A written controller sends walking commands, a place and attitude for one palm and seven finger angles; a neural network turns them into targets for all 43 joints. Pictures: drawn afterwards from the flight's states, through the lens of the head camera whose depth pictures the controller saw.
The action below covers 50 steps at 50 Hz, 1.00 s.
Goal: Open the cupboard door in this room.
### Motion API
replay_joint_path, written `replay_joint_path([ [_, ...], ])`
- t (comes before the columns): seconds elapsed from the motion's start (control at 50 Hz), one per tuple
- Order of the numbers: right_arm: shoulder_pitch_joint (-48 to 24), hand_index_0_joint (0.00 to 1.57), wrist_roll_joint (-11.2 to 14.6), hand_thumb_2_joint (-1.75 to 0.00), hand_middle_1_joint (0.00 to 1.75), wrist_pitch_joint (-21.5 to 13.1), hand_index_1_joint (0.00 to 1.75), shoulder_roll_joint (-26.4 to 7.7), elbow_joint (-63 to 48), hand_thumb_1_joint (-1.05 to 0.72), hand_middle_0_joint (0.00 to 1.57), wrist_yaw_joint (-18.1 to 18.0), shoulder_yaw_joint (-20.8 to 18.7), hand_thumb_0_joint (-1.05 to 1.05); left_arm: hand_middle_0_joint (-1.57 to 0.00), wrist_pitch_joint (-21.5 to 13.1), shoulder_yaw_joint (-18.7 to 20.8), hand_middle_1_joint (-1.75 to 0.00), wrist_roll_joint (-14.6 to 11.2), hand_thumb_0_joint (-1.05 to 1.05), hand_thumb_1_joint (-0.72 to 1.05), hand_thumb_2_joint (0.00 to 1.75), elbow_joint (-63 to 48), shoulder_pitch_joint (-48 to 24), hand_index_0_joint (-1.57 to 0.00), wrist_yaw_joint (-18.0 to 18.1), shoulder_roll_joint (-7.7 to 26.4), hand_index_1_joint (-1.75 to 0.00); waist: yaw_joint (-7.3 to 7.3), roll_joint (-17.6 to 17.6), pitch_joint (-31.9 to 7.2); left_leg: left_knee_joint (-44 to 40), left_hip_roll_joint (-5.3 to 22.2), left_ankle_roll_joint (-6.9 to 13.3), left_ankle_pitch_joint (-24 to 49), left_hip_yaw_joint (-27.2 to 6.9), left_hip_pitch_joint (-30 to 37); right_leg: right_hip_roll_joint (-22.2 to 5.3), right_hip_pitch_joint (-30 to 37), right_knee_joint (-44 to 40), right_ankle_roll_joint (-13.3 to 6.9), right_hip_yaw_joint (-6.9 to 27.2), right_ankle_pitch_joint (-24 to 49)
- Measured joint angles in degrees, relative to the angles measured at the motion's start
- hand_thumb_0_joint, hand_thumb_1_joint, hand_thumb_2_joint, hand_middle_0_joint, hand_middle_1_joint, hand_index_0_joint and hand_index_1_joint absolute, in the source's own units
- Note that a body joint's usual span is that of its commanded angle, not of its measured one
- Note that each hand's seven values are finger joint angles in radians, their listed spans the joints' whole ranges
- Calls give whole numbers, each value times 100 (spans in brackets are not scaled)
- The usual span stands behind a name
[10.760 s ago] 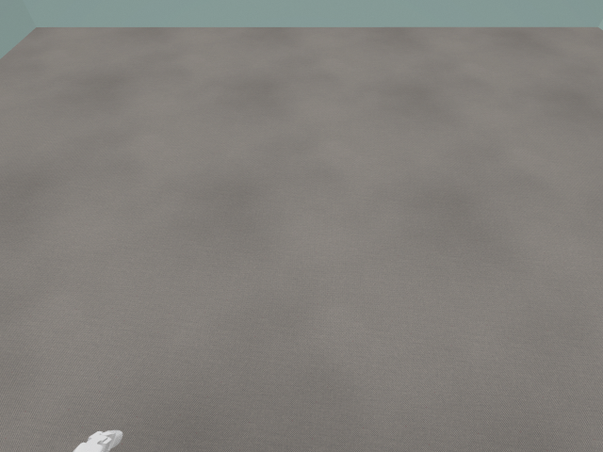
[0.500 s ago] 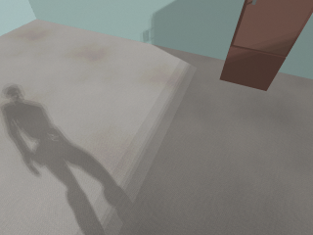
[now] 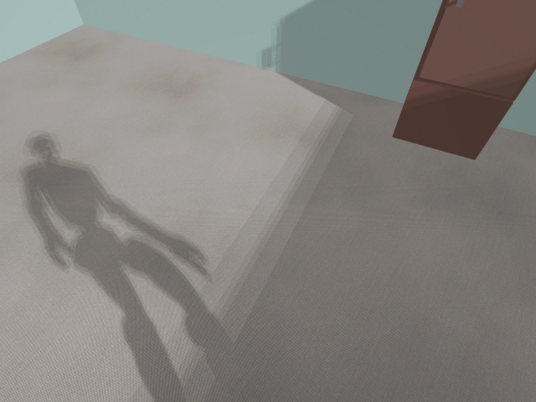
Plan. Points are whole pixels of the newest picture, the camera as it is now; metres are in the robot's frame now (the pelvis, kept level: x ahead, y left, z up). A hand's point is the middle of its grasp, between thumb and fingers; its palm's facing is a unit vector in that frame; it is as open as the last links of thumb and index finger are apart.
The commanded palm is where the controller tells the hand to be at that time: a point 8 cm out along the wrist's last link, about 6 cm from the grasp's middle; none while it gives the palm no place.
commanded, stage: stand and wait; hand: left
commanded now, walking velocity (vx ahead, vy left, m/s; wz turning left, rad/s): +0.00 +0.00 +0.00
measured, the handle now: out of the picture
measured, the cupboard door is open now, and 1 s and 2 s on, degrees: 0 0 0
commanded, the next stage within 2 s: turn or walk to find it in 1.06 s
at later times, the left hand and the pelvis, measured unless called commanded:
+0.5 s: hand out of the picture +0.09 +0.25 -0.15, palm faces -0.02 -0.94 -0.33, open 7.4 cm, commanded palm none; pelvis +0.02 +0.00 +0.00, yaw +0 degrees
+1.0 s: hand out of the picture +0.12 +0.25 -0.15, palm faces -0.03 -0.94 -0.33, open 7.4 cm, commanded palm none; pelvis +0.03 +0.00 +0.00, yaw -1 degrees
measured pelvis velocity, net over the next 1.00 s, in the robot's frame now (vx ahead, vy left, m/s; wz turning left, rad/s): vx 0.03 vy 0.00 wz -0.01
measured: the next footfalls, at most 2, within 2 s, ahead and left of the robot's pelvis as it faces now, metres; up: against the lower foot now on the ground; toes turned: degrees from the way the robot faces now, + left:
right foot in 1.88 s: +0.04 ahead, -0.14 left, +0.00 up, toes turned +17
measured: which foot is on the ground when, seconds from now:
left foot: down 0.00-1.00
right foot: down 0.00-1.00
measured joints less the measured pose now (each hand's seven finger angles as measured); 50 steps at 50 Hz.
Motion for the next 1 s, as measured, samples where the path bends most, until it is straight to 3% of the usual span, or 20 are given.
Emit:
replay_joint_path([
  [0.34,-269,20,13,-90,30,-67,30,-75,23,-90,20,16,108,0,-21,-48,-67,-30,-8,1,90,89,98,-66,-20,-66,76,-30,62,43,19,-384,33,-28,79,-42,276,54,294,-385,-17,-62,64],
  [1.0,-70,21,24,-90,30,-112,30,-94,81,-90,20,-41,117,0,-21,-42,-58,-30,-28,1,90,89,66,-124,-20,-46,126,-30,-8,-4,-24,-608,15,6,50,59,578,51,530,-554,35,29,45],
])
